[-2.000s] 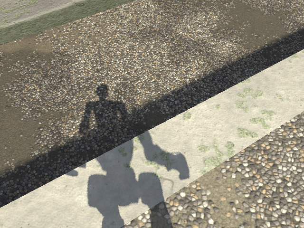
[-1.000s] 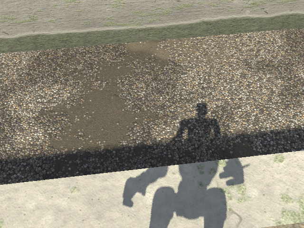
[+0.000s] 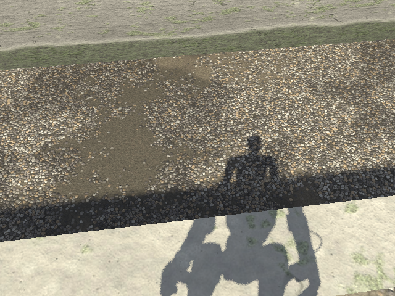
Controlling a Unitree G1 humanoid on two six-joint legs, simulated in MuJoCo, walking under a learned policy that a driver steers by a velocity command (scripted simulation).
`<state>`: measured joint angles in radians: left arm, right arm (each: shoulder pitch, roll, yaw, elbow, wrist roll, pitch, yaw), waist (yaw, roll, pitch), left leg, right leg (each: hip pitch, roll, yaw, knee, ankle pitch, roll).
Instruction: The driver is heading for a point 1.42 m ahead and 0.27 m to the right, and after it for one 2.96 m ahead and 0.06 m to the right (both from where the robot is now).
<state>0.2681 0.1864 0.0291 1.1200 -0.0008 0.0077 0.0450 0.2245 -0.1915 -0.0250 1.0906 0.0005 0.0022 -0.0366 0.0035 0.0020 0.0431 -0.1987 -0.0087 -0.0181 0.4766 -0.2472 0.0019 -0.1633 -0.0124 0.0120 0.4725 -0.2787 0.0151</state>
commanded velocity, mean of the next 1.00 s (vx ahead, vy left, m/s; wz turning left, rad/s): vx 0.20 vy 0.00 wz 0.00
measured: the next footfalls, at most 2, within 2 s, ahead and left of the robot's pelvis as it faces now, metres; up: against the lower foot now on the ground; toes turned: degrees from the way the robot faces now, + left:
left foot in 1.08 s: +0.42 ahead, +0.08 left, +0.00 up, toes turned +0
right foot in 1.56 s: +0.62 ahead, -0.13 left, +0.00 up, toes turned -1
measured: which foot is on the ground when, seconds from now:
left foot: down 0.00-0.70, up 0.72-1.00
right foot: down 0.00-1.00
